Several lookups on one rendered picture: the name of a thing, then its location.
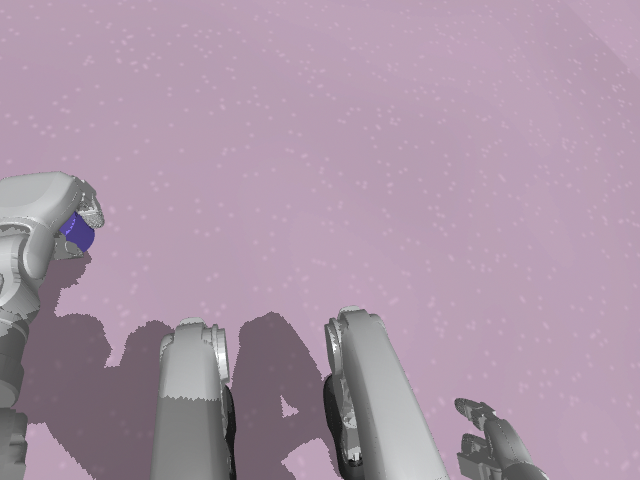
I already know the right robot foot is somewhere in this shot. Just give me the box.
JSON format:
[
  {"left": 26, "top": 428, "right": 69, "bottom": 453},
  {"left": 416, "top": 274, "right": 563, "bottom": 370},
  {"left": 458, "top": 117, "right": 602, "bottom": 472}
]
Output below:
[{"left": 323, "top": 375, "right": 365, "bottom": 480}]

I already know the tin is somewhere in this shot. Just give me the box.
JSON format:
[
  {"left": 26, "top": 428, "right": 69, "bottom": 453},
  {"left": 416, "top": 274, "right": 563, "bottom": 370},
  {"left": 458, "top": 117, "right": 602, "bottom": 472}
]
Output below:
[{"left": 59, "top": 211, "right": 95, "bottom": 252}]

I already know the left robot hand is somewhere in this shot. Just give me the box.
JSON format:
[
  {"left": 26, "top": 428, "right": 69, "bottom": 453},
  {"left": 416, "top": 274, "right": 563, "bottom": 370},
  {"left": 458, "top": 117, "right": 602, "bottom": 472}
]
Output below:
[{"left": 0, "top": 171, "right": 104, "bottom": 261}]

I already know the right robot arm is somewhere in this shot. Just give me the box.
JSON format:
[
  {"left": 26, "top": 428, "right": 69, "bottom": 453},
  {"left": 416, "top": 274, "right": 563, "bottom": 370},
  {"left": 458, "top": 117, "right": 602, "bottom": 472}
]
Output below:
[{"left": 501, "top": 463, "right": 550, "bottom": 480}]

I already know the right robot hand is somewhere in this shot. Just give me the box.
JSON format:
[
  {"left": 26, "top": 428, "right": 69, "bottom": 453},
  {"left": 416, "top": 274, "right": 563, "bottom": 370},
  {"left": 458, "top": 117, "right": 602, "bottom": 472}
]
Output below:
[{"left": 454, "top": 398, "right": 534, "bottom": 480}]

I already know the left robot arm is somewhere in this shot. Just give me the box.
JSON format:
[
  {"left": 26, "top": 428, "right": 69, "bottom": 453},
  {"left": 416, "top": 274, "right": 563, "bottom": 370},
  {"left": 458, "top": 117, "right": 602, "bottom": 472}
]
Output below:
[{"left": 0, "top": 217, "right": 55, "bottom": 480}]

